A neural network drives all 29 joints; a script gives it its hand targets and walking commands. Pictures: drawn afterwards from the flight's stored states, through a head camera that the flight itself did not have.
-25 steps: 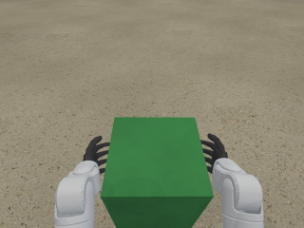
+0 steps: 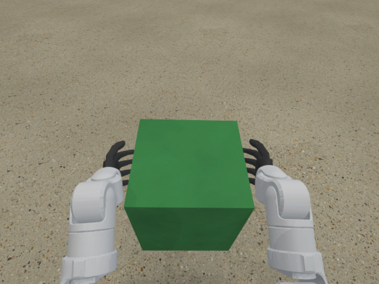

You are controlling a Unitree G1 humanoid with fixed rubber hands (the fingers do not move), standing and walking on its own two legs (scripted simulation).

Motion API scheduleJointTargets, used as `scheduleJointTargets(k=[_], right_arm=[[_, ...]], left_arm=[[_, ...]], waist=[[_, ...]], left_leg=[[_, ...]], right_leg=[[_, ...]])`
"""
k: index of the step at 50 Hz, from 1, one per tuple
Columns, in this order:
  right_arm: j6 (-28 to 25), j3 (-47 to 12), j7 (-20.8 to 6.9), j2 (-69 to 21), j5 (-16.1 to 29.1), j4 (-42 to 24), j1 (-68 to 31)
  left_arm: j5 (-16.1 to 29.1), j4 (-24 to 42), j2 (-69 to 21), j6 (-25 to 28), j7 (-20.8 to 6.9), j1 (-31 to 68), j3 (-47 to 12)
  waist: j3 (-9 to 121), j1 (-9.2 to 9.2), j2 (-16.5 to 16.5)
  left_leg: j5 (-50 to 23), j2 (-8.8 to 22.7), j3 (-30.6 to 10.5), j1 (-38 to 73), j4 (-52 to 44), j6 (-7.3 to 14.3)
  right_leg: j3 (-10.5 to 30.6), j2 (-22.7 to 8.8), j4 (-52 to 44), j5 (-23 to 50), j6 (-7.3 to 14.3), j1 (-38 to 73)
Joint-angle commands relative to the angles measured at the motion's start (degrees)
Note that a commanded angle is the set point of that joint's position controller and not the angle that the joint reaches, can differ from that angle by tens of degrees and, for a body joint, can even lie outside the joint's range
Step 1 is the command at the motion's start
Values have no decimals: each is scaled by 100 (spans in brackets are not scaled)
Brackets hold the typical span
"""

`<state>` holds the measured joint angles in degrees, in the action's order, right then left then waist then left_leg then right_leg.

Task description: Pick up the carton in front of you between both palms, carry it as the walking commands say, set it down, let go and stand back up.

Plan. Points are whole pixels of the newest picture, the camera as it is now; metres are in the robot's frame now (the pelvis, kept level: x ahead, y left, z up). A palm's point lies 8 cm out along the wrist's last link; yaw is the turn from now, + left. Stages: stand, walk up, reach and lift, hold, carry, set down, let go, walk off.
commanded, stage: carry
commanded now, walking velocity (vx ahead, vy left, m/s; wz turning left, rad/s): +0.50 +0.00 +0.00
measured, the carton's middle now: (187, 189) +0.33 -0.01 +0.02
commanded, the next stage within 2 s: none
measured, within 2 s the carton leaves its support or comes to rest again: neither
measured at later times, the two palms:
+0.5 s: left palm (135, 84) +0.65 +0.13 +0.10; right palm (233, 82) +0.67 -0.17 +0.10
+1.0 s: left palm (130, 42) +0.93 +0.18 +0.12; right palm (208, 40) +0.93 -0.12 +0.12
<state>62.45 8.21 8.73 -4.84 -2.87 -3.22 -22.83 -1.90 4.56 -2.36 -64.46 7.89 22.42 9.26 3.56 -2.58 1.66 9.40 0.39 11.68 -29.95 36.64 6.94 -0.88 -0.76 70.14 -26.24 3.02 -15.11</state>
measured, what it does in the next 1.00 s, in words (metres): walks ahead: right foot, then left foot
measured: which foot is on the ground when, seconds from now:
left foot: down 0.00-0.46, up 0.48-0.88, down 0.90-1.00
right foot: up 0.00-0.42, down 0.44-0.92, up 0.94-1.00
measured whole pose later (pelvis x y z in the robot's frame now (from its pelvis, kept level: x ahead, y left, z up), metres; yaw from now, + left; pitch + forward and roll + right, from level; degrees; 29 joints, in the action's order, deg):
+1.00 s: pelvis +0.68 +0.03 +0.02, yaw -1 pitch +2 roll +0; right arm 73.0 4.5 7.1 -7.5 -3.6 -24.3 -7.2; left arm -3.9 26.5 -7.3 -74.9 7.4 6.1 5.7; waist 6.4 -1.0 1.5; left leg 9.2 1.2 13.6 -23.6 29.9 6.1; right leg -2.0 -4.1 64.1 -23.8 0.4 -16.0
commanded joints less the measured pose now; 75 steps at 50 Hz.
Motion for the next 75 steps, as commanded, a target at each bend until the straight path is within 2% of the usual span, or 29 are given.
scheduleJointTargets(k=[1,3,7,11,16,20,21,22,23,24,27,29,32,40,42,44,45,46,47,50,52,56,64,68,69,70,71,72,75], right_arm=[[-176,-3095,-389,-4166,1646,-222,-3696],[-301,-3067,-454,-4548,1759,-48,-4464],[-388,-2920,-519,-4872,1737,485,-4899],[-317,-2774,-528,-4965,1548,720,-4592],[-169,-2932,-639,-5227,1517,296,-4199],[7,-3231,-747,-5382,1485,-374,-3444],[59,-3362,-779,-5420,1490,-570,-3127],[101,-3517,-816,-5405,1514,-820,-3016],[178,-3700,-857,-5641,1548,-1046,-2747],[218,-3834,-915,-5609,1603,-1352,-2511],[114,-4284,-1036,-5999,1771,-2120,-2037],[126,-4464,-1046,-6220,1871,-2613,-1516],[170,-4516,-1000,-6062,1810,-3152,-619],[797,-4412,-1028,-4883,1777,-3217,-204],[938,-4283,-1027,-4651,1804,-3093,-272],[1056,-4087,-1011,-4450,1773,-2894,-275],[1119,-3997,-1004,-4331,1747,-2833,-297],[1144,-3913,-1010,-4214,1720,-2648,-421],[1157,-3920,-1032,-4416,1813,-2556,-329],[1074,-4081,-1165,-5137,1951,-2610,-770],[968,-4188,-1241,-5446,1994,-2596,-854],[807,-4249,-1343,-5472,1992,-2621,-629],[771,-4074,-1329,-5108,1750,-2546,-65],[773,-4120,-1285,-5052,1666,-2575,-96],[777,-4130,-1268,-4984,1634,-2530,-73],[809,-4221,-1252,-5001,1683,-2592,-116],[829,-4307,-1260,-5003,1781,-2712,-122],[800,-4434,-1276,-5144,1845,-2781,-270],[640,-4629,-1324,-5609,1955,-2815,-465]], left_arm=[[1139,69,-4267,278,-156,3672,-2862],[1045,-252,-4576,381,-162,4133,-2768],[1092,-607,-5020,494,-208,4812,-2832],[1228,-738,-5305,457,-292,4854,-2957],[1439,-376,-5646,332,-467,4505,-3196],[1512,252,-5768,158,-616,3771,-3471],[1496,437,-5801,115,-652,3480,-3542],[1459,572,-5808,75,-692,3018,-3565],[1299,700,-5648,61,-692,2778,-3588],[1327,883,-5758,64,-718,2324,-3668],[1470,2120,-6192,82,-908,1945,-4139],[1674,2593,-6391,71,-995,1461,-4241],[1855,3244,-6116,-40,-1081,790,-4361],[1774,3147,-4822,-586,-1145,193,-4257],[1758,3078,-4599,-723,-1099,319,-4179],[1782,3040,-4429,-857,-1051,525,-4148],[1763,2989,-4323,-923,-1023,677,-4111],[1791,3031,-4349,-1006,-984,757,-4182],[1804,3026,-4344,-1032,-987,874,-4197],[1802,2716,-5212,-927,-1070,1064,-4287],[1750,2593,-5577,-804,-1105,1025,-4374],[1594,2500,-5785,-590,-1061,693,-4457],[1687,2678,-5506,-601,-1044,525,-4588],[1712,2706,-5336,-611,-1122,448,-4525],[1665,2655,-5230,-626,-1137,368,-4437],[1629,2550,-5234,-610,-1148,364,-4391],[1632,2356,-5325,-553,-1161,126,-4302],[1636,2367,-5470,-495,-1183,65,-4281],[1691,2486,-5875,-351,-1235,250,-4346]], waist=[[2073,61,-319],[2063,168,-551],[2041,146,-666],[1986,-40,-676],[1726,-21,-843],[1882,140,-1091],[2277,247,-945],[2663,414,-538],[3494,393,838],[3404,484,1593],[2646,409,158],[2463,372,305],[2265,361,610],[899,369,842],[889,323,891],[1237,172,496],[1393,78,-179],[1904,101,-1618],[1707,85,-1696],[1483,193,-478],[1506,237,-603],[1414,233,-807],[1165,196,-1064],[1196,228,-740],[1454,221,-466],[2081,260,342],[2454,341,1005],[2346,339,997],[2251,232,723]], left_leg=[[293,1730,-3050,3168,-1635,611],[739,1514,-2399,2496,-1923,437],[184,1493,-1953,2619,-2106,622],[-1420,1343,-1499,3516,-1969,528],[-2962,1134,-1020,4216,-1776,216],[-4820,985,-474,4220,-801,-278],[-4527,912,-257,3644,-27,-493],[-2887,836,-367,2410,947,-637],[-563,264,-586,354,2565,-854],[1878,-329,-819,-873,3577,-884],[1200,409,-1241,-1324,3176,-709],[894,465,-1068,-838,2373,-781],[663,363,-721,-839,1561,-862],[-1010,115,-20,-80,-695,-695],[-961,60,72,637,-850,-592],[-387,-209,378,2302,-1099,-594],[379,623,-811,3166,-1227,-532],[1642,2294,-3628,4364,-1923,370],[1287,2423,-4543,4049,-2626,564],[319,2025,-2697,2900,-2575,200],[559,1724,-1927,2440,-2773,-57],[-1325,1491,-1022,2633,-2670,-78],[-3571,1251,-225,3080,-1881,-172],[-2951,1000,-90,2612,-723,-572],[-1963,886,-154,2017,-325,-801],[16,648,-449,1220,284,-948],[1626,364,-554,890,505,-965],[2334,355,-744,772,528,-929],[1677,416,-764,1531,-1137,-808]], right_leg=[[277,-285,1096,414,131,-2540],[125,-414,501,716,41,-2227],[-55,-569,-316,1135,-158,-2655],[-275,-587,-1644,1619,-297,-3109],[-706,-234,-3346,2282,-270,-2672],[-1323,248,-4807,2722,-118,-939],[-1355,221,-5102,2970,-53,468],[-442,-570,-4870,3082,76,2014],[1998,-2249,-4341,4190,968,4204],[2781,-2416,-4775,4880,1362,4514],[1326,-1999,-4952,4862,730,3588],[799,-1752,-5327,4275,453,2973],[280,-1543,-5497,4424,515,2907],[-666,-1151,-5699,5062,233,2144],[-830,-1192,-5209,5339,102,1975],[-1208,-871,-3751,4743,-130,1250],[-1079,-739,-2527,3140,-269,290],[-797,-38,-740,1228,-486,-1405],[-145,100,88,-112,-359,-2042],[183,-661,53,719,-162,-1947],[29,-737,-525,1191,-219,-1649],[-402,-585,-1638,1414,-455,-1749],[-944,-178,-3687,2373,-454,-1365],[-1097,-193,-5324,3837,-428,350],[-500,-841,-5049,5353,-350,1315],[364,-1819,-4189,7705,295,2692],[849,-2058,-4318,7699,772,2888],[949,-2046,-4606,7195,870,2637],[348,-1614,-4883,5005,360,1881]])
